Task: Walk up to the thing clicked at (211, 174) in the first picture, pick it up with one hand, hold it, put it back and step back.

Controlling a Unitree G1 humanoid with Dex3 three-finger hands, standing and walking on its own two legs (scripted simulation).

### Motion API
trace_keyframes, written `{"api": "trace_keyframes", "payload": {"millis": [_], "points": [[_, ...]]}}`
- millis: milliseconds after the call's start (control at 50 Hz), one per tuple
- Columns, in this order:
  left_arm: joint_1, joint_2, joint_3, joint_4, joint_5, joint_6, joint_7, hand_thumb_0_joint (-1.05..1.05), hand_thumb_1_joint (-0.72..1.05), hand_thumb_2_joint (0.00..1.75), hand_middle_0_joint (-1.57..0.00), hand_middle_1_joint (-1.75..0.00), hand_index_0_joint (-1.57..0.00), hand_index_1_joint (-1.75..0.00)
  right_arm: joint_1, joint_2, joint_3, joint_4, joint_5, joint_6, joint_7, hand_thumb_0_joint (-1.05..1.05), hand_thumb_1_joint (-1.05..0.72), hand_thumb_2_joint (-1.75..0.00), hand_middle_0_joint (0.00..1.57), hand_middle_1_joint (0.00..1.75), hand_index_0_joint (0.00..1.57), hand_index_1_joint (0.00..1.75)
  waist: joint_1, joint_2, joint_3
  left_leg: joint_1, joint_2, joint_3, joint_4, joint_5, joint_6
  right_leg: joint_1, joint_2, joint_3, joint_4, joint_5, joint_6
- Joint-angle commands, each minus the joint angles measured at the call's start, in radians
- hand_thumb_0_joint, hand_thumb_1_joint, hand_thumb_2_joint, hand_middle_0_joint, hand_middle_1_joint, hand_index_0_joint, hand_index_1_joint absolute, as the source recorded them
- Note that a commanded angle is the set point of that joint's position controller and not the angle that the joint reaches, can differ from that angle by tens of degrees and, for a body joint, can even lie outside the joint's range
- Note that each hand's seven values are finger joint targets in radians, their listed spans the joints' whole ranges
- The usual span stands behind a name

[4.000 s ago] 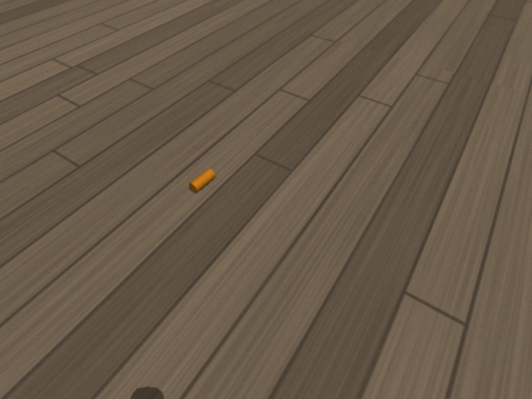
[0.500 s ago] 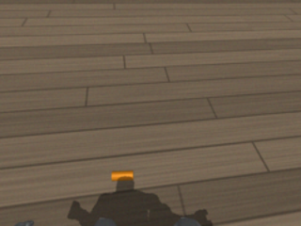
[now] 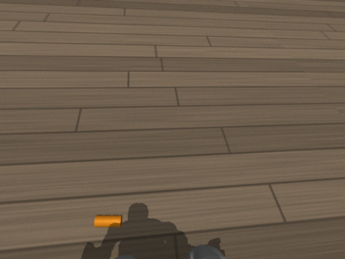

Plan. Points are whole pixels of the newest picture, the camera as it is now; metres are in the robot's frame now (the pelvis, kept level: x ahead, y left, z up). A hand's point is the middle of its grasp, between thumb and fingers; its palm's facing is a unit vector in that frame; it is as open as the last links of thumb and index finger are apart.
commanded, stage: walk up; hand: left
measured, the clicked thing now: (108, 221) +0.41 +0.29 -0.72
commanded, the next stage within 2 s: stand in 2.00 s
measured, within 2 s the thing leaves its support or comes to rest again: neither
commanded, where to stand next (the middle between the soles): +0.07 +0.01 m, yaw +3 degrees
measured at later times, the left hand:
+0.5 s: hand out of the picture +0.04 +0.24 -0.11, palm faces +0.04 -0.82 -0.57, open 7.4 cm
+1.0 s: hand out of the picture +0.06 +0.26 -0.15, palm faces +0.05 -0.91 -0.41, open 7.4 cm
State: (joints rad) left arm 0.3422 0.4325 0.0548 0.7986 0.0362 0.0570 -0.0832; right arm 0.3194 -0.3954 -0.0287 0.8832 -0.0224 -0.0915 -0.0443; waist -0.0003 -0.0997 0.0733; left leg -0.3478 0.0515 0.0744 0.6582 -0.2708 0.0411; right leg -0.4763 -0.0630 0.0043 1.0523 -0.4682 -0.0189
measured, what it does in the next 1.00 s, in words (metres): steps on the spot: right foot, then left foot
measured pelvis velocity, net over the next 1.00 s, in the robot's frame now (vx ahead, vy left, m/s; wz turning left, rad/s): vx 0.03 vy -0.02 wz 0.10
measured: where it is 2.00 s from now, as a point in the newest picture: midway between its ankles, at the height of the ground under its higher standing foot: outside the picture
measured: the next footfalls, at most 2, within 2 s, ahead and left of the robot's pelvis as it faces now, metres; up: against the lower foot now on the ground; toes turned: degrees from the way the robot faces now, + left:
right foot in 0.12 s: +0.12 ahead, -0.22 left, +0.00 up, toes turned +0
left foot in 0.60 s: +0.06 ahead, +0.11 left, +0.00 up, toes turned +6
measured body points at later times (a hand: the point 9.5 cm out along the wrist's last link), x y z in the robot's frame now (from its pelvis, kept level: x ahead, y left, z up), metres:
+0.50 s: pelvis +0.03 -0.07 -0.01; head +0.10 -0.11 +0.43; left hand +0.04 +0.28 -0.08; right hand +0.18 -0.38 -0.15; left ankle +0.04 +0.10 -0.67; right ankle +0.08 -0.22 -0.72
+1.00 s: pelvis +0.03 -0.02 -0.01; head +0.07 -0.02 +0.44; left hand +0.06 +0.31 -0.12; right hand +0.16 -0.31 -0.13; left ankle +0.03 +0.10 -0.72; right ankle +0.07 -0.13 -0.72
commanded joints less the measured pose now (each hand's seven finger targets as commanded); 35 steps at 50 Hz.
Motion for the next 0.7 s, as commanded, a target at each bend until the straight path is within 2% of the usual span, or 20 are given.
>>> {"api": "trace_keyframes", "payload": {"millis": [0, 40, 80, 100, 120, 140, 160, 200, 220, 300, 380, 500, 520, 560, 580, 600, 620, 640, 660, 680], "points": [[0.09, 0.152, 0.07, -0.003, -0.033, -0.055, 0.034, 0.0, 0.9, 0.9, -0.2, -0.3, -0.2, -0.3, -0.088, -0.283, -0.069, -0.073, -0.009, -0.001, 0.013, 0.0, -0.9, -0.9, 0.2, 0.3, 0.2, 0.3, 0.027, 0.357, 0.04, -0.174, 0.119, -0.164, -0.287, -0.22, 0.144, 0.112, -0.006, -0.025, -0.236, 0.096, 0.017], [0.13, 0.159, 0.077, 0.042, -0.037, -0.075, 0.055, 0.0, 0.9, 0.9, -0.2, -0.3, -0.2, -0.3, -0.152, -0.282, -0.069, -0.083, -0.006, 0.031, 0.028, 0.0, -0.9, -0.9, 0.2, 0.3, 0.2, 0.3, 0.057, 0.372, -0.019, -0.239, 0.088, -0.125, -0.168, -0.27, 0.115, 0.272, 0.036, -0.082, -0.359, 0.209, 0.029], [0.177, 0.201, 0.087, 0.083, -0.03, -0.095, 0.087, 0.0, 0.9, 0.9, -0.2, -0.3, -0.2, -0.3, -0.125, -0.194, -0.049, -0.09, -0.007, 0.071, 0.032, 0.0, -0.9, -0.9, 0.2, 0.3, 0.2, 0.3, 0.087, 0.162, -0.069, -0.268, -0.004, -0.03, 0.142, -0.269, 0.078, 0.341, 0.063, -0.069, -0.493, 0.207, 0.055], [0.187, 0.283, 0.105, 0.082, -0.014, -0.103, 0.102, 0.0, 0.9, 0.9, -0.2, -0.3, -0.2, -0.3, -0.117, -0.142, -0.037, -0.111, -0.004, 0.082, 0.032, 0.0, -0.9, -0.9, 0.2, 0.3, 0.2, 0.3, 0.102, -0.04, -0.039, -0.333, -0.067, 0.002, 0.335, -0.283, 0.041, 0.287, -0.093, 0.167, -0.639, 0.096, 0.016], [0.099, 0.355, 0.107, 0.028, -0.003, -0.114, 0.112, 0.0, 0.9, 0.9, -0.2, -0.3, -0.2, -0.3, -0.077, -0.132, -0.036, -0.118, -0.002, 0.095, 0.032, 0.0, -0.9, -0.9, 0.2, 0.3, 0.2, 0.3, 0.056, -0.084, -0.016, -0.342, -0.066, -0.142, 0.439, -0.276, 0.004, 0.154, -0.309, 0.526, -0.768, -0.026, -0.071], [-0.03, 0.403, 0.107, -0.001, -0.005, -0.114, 0.121, 0.0, 0.9, 0.9, -0.2, -0.3, -0.2, -0.3, -0.081, -0.209, -0.064, -0.1, -0.006, 0.107, 0.026, 0.0, -0.9, -0.9, 0.2, 0.3, 0.2, 0.3, 0.029, -0.043, 0.018, -0.31, -0.001, -0.199, 0.472, -0.28, -0.01, 0.064, -0.393, 0.644, -0.8, -0.107, -0.19], [-0.087, 0.383, 0.104, -0.011, -0.008, -0.117, 0.123, 0.0, 0.9, 0.9, -0.2, -0.3, -0.2, -0.3, -0.069, -0.249, -0.079, -0.073, -0.003, 0.106, 0.026, 0.0, -0.9, -0.9, 0.2, 0.3, 0.2, 0.3, 0.007, -0.025, 0.033, -0.307, 0.036, -0.206, 0.471, -0.26, -0.008, 0.077, -0.381, 0.612, -0.757, -0.068, -0.22], [-0.047, 0.33, 0.094, 0.018, -0.019, -0.13, 0.134, 0.0, 0.9, 0.9, -0.2, -0.3, -0.2, -0.3, -0.036, -0.252, -0.087, -0.043, 0.005, 0.106, 0.035, 0.0, -0.9, -0.9, 0.2, 0.3, 0.2, 0.3, 0.004, -0.007, -0.001, -0.336, 0.027, -0.215, 0.495, -0.191, -0.014, 0.21, -0.286, 0.401, -0.63, 0.214, -0.17], [-0.018, 0.327, 0.092, 0.033, -0.021, -0.132, 0.138, 0.0, 0.9, 0.9, -0.2, -0.3, -0.2, -0.3, -0.031, -0.244, -0.086, -0.043, 0.004, 0.112, 0.039, 0.0, -0.9, -0.9, 0.2, 0.3, 0.2, 0.3, 0.008, -0.044, -0.028, -0.334, 0.016, -0.208, 0.514, -0.183, -0.012, 0.239, -0.273, 0.351, -0.595, 0.345, -0.166], [0.051, 0.313, 0.089, 0.035, -0.027, -0.143, 0.161, 0.0, 0.9, 0.9, -0.2, -0.3, -0.2, -0.3, -0.076, -0.235, -0.094, -0.089, -0.012, 0.136, 0.057, 0.0, -0.9, -0.9, 0.2, 0.3, 0.2, 0.3, 0.037, -0.072, -0.077, -0.34, 0.006, -0.218, 0.542, -0.141, -0.03, 0.321, -0.262, 0.283, -0.522, 0.681, -0.182], [0.078, 0.3, 0.086, 0.018, -0.024, -0.145, 0.173, 0.0, 0.9, 0.9, -0.2, -0.3, -0.2, -0.3, -0.142, -0.221, -0.096, -0.123, -0.012, 0.142, 0.066, 0.0, -0.9, -0.9, 0.2, 0.3, 0.2, 0.3, 0.06, -0.092, -0.109, -0.343, -0.006, -0.197, 0.476, -0.139, -0.046, 0.388, -0.248, 0.231, -0.483, 0.791, -0.19], [0.005, 0.339, 0.088, -0.025, -0.011, -0.134, 0.164, 0.0, 0.9, 0.9, -0.2, -0.3, -0.2, -0.3, -0.153, -0.214, -0.104, -0.125, -0.001, 0.139, 0.075, 0.0, -0.9, -0.9, 0.2, 0.3, 0.2, 0.3, 0.032, -0.14, -0.121, -0.151, 0.004, -0.095, 0.284, -0.249, -0.037, 0.225, -0.271, 0.196, -0.466, 0.553, -0.216], [-0.005, 0.338, 0.085, -0.032, -0.012, -0.131, 0.162, 0.0, 0.9, 0.9, -0.2, -0.3, -0.2, -0.3, -0.15, -0.217, -0.106, -0.119, 0.001, 0.136, 0.079, 0.0, -0.9, -0.9, 0.2, 0.3, 0.2, 0.3, 0.028, -0.126, -0.121, -0.095, -0.014, -0.073, 0.237, -0.228, -0.03, 0.181, -0.254, 0.178, -0.453, 0.531, -0.204], [-0.055, 0.328, 0.074, -0.034, -0.021, -0.12, 0.157, 0.0, 0.9, 0.9, -0.2, -0.3, -0.2, -0.3, -0.067, -0.204, -0.111, -0.081, 0.006, 0.126, 0.082, 0.0, -0.9, -0.9, 0.2, 0.3, 0.2, 0.3, -0.025, -0.077, -0.137, 0.102, -0.061, -0.013, 0.029, -0.079, -0.016, 0.071, -0.201, 0.1, -0.362, 0.435, -0.157], [-0.038, 0.283, 0.054, -0.029, -0.023, -0.111, 0.156, 0.0, 0.9, 0.9, -0.2, -0.3, -0.2, -0.3, -0.015, -0.223, -0.121, -0.055, -0.005, 0.119, 0.075, 0.0, -0.9, -0.9, 0.2, 0.3, 0.2, 0.3, -0.052, 0.0, -0.164, 0.214, -0.079, -0.042, -0.052, -0.07, 0.004, 0.0, -0.154, 0.052, -0.221, 0.374, -0.111], [0.003, 0.205, 0.031, -0.026, -0.027, -0.103, 0.155, 0.0, 0.9, 0.9, -0.2, -0.3, -0.2, -0.3, 0.019, -0.283, -0.134, -0.06, -0.023, 0.113, 0.067, 0.0, -0.9, -0.9, 0.2, 0.3, 0.2, 0.3, -0.075, 0.218, -0.174, 0.289, 0.058, -0.286, -0.17, -0.145, 0.063, -0.141, -0.086, -0.014, -0.007, 0.183, -0.046], [0.001, 0.157, 0.017, -0.035, -0.03, -0.101, 0.162, 0.0, 0.9, 0.9, -0.2, -0.3, -0.2, -0.3, -0.049, -0.354, -0.141, -0.099, -0.023, 0.111, 0.063, 0.0, -0.9, -0.9, 0.2, 0.3, 0.2, 0.3, -0.04, 0.369, -0.114, 0.24, 0.238, -0.563, -0.24, -0.118, 0.137, -0.305, 0.027, -0.066, 0.072, -0.162, -0.001], [-0.067, 0.243, 0.035, -0.021, -0.025, -0.104, 0.175, 0.0, 0.9, 0.9, -0.2, -0.3, -0.2, -0.3, -0.07, -0.395, -0.144, -0.094, -0.001, 0.112, 0.068, 0.0, -0.9, -0.9, 0.2, 0.3, 0.2, 0.3, -0.081, 0.351, -0.103, 0.097, 0.327, -0.673, -0.279, -0.185, 0.265, -0.209, 0.0, 0.016, 0.073, -0.222, -0.013], [-0.079, 0.271, 0.035, -0.003, -0.023, -0.111, 0.174, 0.0, 0.9, 0.9, -0.2, -0.3, -0.2, -0.3, -0.136, -0.372, -0.136, -0.107, 0.0, 0.116, 0.067, 0.0, -0.9, -0.9, 0.2, 0.3, 0.2, 0.3, -0.05, 0.328, -0.041, -0.001, 0.309, -0.62, -0.279, -0.232, 0.28, -0.164, -0.03, 0.019, 0.053, -0.198, -0.013], [-0.071, 0.281, 0.043, 0.024, -0.029, -0.113, 0.163, 0.0, 0.9, 0.9, -0.2, -0.3, -0.2, -0.3, -0.176, -0.311, -0.119, -0.124, 0.0, 0.116, 0.064, 0.0, -0.9, -0.9, 0.2, 0.3, 0.2, 0.3, -0.034, 0.264, 0.003, -0.043, 0.226, -0.477, -0.238, -0.156, 0.23, -0.115, -0.033, 0.019, 0.032, -0.139, -0.009]]}}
